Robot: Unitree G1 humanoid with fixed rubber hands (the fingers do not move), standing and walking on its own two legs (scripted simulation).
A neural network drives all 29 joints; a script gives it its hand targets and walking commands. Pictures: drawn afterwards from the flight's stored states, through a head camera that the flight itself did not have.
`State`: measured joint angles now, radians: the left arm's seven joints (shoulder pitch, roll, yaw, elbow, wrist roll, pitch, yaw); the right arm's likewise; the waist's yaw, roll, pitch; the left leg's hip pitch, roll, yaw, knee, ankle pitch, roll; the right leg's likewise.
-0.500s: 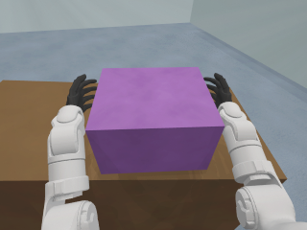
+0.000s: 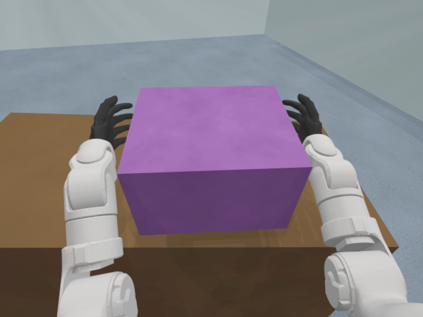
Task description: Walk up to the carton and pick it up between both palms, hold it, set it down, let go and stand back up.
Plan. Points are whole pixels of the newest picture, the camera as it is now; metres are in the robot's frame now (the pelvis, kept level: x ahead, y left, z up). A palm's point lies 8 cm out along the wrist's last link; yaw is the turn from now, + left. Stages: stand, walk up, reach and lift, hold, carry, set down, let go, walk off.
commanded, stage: hold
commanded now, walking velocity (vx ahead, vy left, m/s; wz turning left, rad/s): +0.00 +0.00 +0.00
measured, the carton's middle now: (211, 155) +0.37 +0.00 +0.15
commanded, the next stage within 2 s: none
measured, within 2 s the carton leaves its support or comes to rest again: neither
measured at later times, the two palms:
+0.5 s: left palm (103, 141) +0.35 +0.18 +0.21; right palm (310, 134) +0.37 -0.18 +0.21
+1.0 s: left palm (103, 139) +0.35 +0.19 +0.21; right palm (310, 130) +0.37 -0.18 +0.22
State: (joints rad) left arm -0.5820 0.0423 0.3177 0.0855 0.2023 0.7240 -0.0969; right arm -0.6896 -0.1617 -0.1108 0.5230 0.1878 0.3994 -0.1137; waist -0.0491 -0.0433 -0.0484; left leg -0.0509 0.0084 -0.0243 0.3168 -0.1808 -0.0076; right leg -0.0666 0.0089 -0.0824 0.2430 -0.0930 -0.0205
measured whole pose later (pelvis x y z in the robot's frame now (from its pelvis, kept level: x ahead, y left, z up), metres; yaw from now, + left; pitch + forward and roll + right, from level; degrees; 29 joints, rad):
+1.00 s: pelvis +0.00 +0.00 +0.00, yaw +0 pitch -6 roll -1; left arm -0.57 0.05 0.32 0.05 0.21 0.76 -0.10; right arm -0.71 -0.17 -0.09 0.51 0.21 0.44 -0.13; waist -0.06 -0.05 -0.05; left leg -0.03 0.01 -0.03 0.32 -0.19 -0.01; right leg -0.04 0.02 -0.08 0.24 -0.10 -0.02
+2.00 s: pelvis +0.00 +0.00 +0.00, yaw +0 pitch -6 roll -1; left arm -0.58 0.05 0.32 0.07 0.21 0.75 -0.10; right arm -0.71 -0.17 -0.08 0.52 0.22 0.43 -0.13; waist -0.06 -0.04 -0.05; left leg -0.03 0.01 -0.03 0.32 -0.19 -0.01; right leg -0.04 0.02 -0.08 0.24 -0.10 -0.02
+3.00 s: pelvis +0.02 +0.00 +0.00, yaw +2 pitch -6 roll -1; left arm -0.51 0.05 0.26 0.10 0.20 0.47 -0.10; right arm -0.54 -0.13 -0.11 0.47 0.13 0.12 -0.13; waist -0.07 -0.07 0.05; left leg 0.01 0.01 -0.05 0.31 -0.22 -0.02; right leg 0.01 0.02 -0.11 0.23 -0.13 -0.02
